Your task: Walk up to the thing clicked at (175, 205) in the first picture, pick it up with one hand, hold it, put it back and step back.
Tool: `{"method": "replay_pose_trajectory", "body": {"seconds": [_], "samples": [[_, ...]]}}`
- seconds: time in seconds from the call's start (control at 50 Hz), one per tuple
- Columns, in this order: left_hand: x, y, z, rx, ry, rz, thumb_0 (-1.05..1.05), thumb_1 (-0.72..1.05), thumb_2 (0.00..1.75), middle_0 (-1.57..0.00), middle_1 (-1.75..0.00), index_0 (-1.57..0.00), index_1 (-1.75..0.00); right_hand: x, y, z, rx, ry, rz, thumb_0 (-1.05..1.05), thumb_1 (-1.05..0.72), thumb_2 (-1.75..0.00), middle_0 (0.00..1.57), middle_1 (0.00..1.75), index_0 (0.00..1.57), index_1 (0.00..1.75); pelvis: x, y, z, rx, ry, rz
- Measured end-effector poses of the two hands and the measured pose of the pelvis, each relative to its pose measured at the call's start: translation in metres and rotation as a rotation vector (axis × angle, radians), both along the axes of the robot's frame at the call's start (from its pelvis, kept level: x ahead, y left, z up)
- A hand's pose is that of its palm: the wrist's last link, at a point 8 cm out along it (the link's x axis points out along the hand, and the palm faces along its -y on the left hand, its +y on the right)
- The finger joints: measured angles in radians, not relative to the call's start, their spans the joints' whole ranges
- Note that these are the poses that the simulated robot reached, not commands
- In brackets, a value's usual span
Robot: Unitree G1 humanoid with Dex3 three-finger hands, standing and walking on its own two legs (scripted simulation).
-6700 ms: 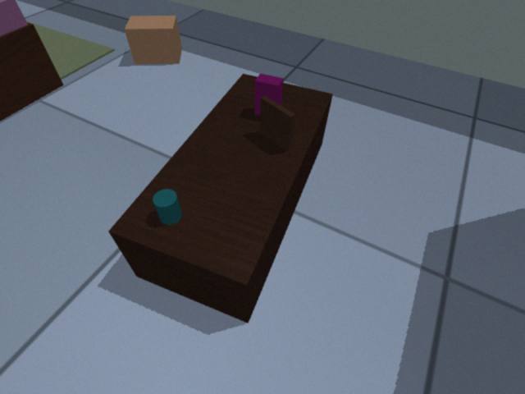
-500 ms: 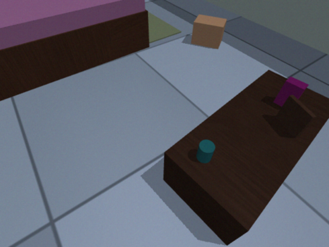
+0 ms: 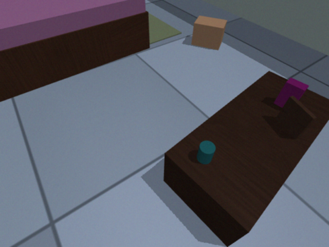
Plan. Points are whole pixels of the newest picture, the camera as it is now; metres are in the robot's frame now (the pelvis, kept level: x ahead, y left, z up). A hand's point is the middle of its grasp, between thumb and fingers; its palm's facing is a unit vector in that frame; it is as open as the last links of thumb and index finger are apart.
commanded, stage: stand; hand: left
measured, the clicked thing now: (205, 152) +0.59 -0.23 -0.39
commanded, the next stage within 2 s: walk up in 0.20 s
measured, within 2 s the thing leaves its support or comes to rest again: neither
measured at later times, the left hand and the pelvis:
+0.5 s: hand out of the picture +0.15 +0.25 -0.15, palm faces -0.26 -0.85 -0.45, open 7.4 cm; pelvis +0.04 -0.03 -0.02, yaw -14 degrees
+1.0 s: hand (86, 170) +0.38 +0.26 -0.15, palm faces -0.50 -0.66 -0.56, open 7.4 cm; pelvis +0.18 +0.02 -0.05, yaw -32 degrees
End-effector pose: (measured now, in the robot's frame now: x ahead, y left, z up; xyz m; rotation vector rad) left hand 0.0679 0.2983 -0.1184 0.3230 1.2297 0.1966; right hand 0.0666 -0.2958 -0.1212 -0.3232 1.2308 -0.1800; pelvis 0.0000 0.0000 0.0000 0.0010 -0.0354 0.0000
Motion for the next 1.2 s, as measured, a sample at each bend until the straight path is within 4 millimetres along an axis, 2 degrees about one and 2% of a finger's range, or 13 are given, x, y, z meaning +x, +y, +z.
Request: {"method": "replay_pose_trajectory", "body": {"seconds": [0.22,0.3,0.36,0.44,0.54,0.6,0.68,0.82,0.94,1.0,1.06,1.12,1.2], "samples": [[-0.002,0.001,0.0,0.0,0.003,-0.002,0.01,0.9,0.89,-0.21,-0.3,-0.2,-0.3,0.0,-0.001,0.0,0.005,-0.009,-0.008,0.01,-0.91,-0.9,0.2,0.3,0.21,0.3,-0.001,0.0,-0.001,0.003,0.001,-0.014],[-0.003,0.009,0.001,0.02,0.045,-0.064,0.01,0.9,0.89,-0.21,-0.3,-0.21,-0.3,0.004,-0.013,0.002,0.004,-0.117,-0.072,0.01,-0.9,-0.9,0.21,0.3,0.21,0.3,0.003,0.004,-0.008,0.023,0.007,-0.108],[0.01,0.014,0.004,0.057,0.098,-0.115,0.01,0.9,0.89,-0.21,-0.3,-0.21,-0.3,-0.005,-0.028,0.002,-0.014,-0.169,-0.137,0.0,-0.9,-0.9,0.21,0.3,0.21,0.3,0.011,0.002,-0.012,0.013,0.019,-0.148],[0.051,0.007,0.013,0.09,0.076,-0.183,0.01,0.9,0.89,-0.21,-0.3,-0.2,-0.3,-0.027,-0.046,-0.003,-0.019,-0.131,-0.206,0.0,-0.9,-0.9,0.2,0.3,0.21,0.3,0.027,-0.012,-0.014,0.023,0.011,-0.196],[0.11,-0.017,0.013,0.148,-0.035,-0.266,0.01,0.9,0.89,-0.21,-0.3,-0.2,-0.3,-0.039,-0.075,-0.031,-0.01,-0.046,-0.266,0.01,-0.9,-0.9,0.2,0.3,0.21,0.3,0.051,-0.037,-0.034,0.003,-0.018,-0.252],[0.129,-0.03,0.02,0.164,-0.077,-0.282,0.01,0.9,0.89,-0.21,-0.3,-0.2,-0.3,-0.027,-0.078,-0.033,0.011,-0.03,-0.286,0.01,-0.91,-0.9,0.2,0.3,0.2,0.3,0.066,-0.043,-0.032,0.005,-0.027,-0.304],[0.151,-0.042,0.033,0.177,-0.062,-0.321,0.01,0.9,0.89,-0.21,-0.3,-0.21,-0.3,0.004,-0.076,-0.022,0.036,-0.109,-0.309,0.01,-0.91,-0.9,0.2,0.3,0.2,0.3,0.089,-0.045,-0.02,0.004,-0.028,-0.363],[0.209,-0.038,0.045,0.226,-0.059,-0.443,0.01,0.9,0.89,-0.21,-0.3,-0.21,-0.3,0.04,-0.069,-0.022,0.018,-0.178,-0.385,0.01,-0.91,-0.9,0.2,0.3,0.21,0.3,0.129,-0.028,-0.021,0.009,-0.021,-0.463],[0.286,-0.019,0.031,0.245,-0.084,-0.582,0.01,0.9,0.89,-0.21,-0.3,-0.21,-0.3,0.059,-0.046,-0.032,-0.026,-0.162,-0.468,0.01,-0.91,-0.9,0.2,0.3,0.21,0.3,0.163,0.002,-0.038,0.013,0.013,-0.53],[0.33,-0.007,0.01,0.227,-0.108,-0.634,0.01,0.9,0.89,-0.21,-0.3,-0.21,-0.3,0.07,-0.029,-0.035,-0.07,-0.162,-0.49,0.01,-0.91,-0.9,0.2,0.3,0.21,0.3,0.182,0.022,-0.053,-0.001,0.031,-0.553],[0.371,-0.005,-0.01,0.193,-0.136,-0.648,0.01,0.9,0.89,-0.21,-0.3,-0.21,-0.3,0.074,0.0,-0.029,-0.084,-0.146,-0.494,0.01,-0.91,-0.9,0.2,0.3,0.2,0.3,0.19,0.04,-0.055,0.021,-0.001,-0.583],[0.393,-0.016,-0.02,0.139,-0.14,-0.696,0.01,0.9,0.89,-0.21,-0.3,-0.2,-0.3,0.066,0.026,-0.014,-0.082,-0.146,-0.538,0.01,-0.91,-0.9,0.2,0.3,0.21,0.3,0.195,0.053,-0.047,-0.021,-0.002,-0.629],[0.41,-0.035,-0.025,0.046,-0.122,-0.759,0.01,0.91,0.89,-0.2,-0.3,-0.2,-0.3,0.045,0.055,0.006,-0.11,-0.14,-0.594,0.01,-0.9,-0.9,0.21,0.3,0.21,0.3,0.199,0.067,-0.036,-0.023,0.009,-0.667]]}}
